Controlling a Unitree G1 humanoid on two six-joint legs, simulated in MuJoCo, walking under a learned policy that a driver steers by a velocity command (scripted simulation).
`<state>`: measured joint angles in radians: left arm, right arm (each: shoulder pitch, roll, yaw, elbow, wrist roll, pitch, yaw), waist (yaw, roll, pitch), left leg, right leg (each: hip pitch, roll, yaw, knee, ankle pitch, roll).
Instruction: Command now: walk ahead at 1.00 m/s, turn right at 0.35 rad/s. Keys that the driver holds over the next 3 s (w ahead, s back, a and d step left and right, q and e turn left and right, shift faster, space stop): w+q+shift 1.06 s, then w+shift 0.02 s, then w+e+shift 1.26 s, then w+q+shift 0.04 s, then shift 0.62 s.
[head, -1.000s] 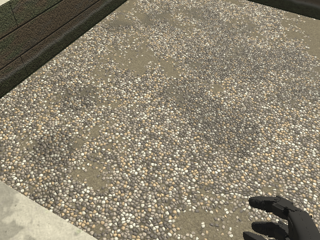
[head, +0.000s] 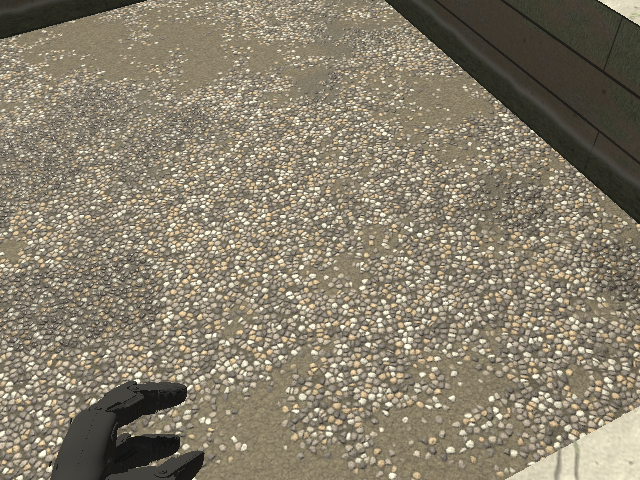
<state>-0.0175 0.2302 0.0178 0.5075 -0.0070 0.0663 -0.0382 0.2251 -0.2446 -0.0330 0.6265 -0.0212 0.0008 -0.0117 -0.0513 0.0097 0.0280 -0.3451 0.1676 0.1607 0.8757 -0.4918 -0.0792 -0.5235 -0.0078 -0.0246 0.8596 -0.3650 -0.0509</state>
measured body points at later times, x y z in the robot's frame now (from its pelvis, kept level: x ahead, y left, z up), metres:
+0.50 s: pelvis +0.01 -0.03 +0.00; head +0.03 -0.02 +0.45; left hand +0.17 +0.25 -0.06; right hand +0.28 -0.19 -0.06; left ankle +0.00 +0.08 -0.70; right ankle +0.08 -0.12 -0.69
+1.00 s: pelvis +0.01 +0.00 +0.00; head +0.01 +0.03 +0.44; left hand -0.03 +0.29 -0.11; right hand +0.34 +0.00 -0.04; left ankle +0.01 +0.10 -0.70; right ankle +0.09 -0.13 -0.67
